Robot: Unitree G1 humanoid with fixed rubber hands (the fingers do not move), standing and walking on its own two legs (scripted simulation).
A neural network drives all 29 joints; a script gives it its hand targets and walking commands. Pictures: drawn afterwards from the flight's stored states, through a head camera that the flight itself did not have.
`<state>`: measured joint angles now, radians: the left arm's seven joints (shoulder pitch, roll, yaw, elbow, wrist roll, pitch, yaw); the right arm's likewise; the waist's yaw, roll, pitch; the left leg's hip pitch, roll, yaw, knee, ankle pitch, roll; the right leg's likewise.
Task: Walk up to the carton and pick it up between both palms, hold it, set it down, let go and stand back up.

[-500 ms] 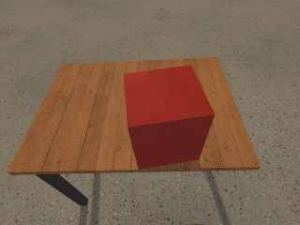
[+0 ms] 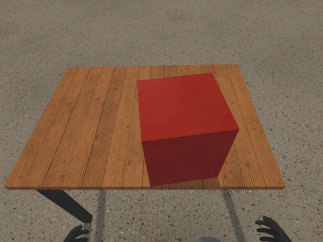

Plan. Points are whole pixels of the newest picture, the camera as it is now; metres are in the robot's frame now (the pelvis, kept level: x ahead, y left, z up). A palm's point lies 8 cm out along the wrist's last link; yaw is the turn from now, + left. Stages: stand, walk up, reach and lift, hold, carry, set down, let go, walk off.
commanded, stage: walk up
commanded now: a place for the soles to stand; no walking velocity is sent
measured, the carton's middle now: (179, 132) +0.41 -0.02 +0.01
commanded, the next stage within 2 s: reach and lift in 1.52 s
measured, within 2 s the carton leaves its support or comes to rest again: neither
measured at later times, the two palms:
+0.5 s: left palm out of the picture +0.08 +0.28 -0.09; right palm out of the picture +0.09 -0.27 -0.09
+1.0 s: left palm out of the picture +0.15 +0.27 -0.08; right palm out of the picture +0.09 -0.26 -0.09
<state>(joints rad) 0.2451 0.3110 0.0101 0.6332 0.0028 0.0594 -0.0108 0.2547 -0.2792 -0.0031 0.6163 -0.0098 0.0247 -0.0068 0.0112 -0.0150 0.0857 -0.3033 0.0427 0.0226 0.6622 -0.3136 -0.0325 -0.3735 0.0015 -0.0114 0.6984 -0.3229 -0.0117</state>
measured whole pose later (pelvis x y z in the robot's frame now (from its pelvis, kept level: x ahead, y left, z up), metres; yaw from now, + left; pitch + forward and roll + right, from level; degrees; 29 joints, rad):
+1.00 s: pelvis +0.01 +0.02 +0.01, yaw -4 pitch -1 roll +1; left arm 0.25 0.31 0.00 0.62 0.00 0.02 -0.02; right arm 0.28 -0.31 0.00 0.65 0.00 0.02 0.01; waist -0.01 0.00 0.05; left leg -0.28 0.03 0.06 0.60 -0.31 -0.01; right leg -0.36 0.01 0.05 0.61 -0.23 0.01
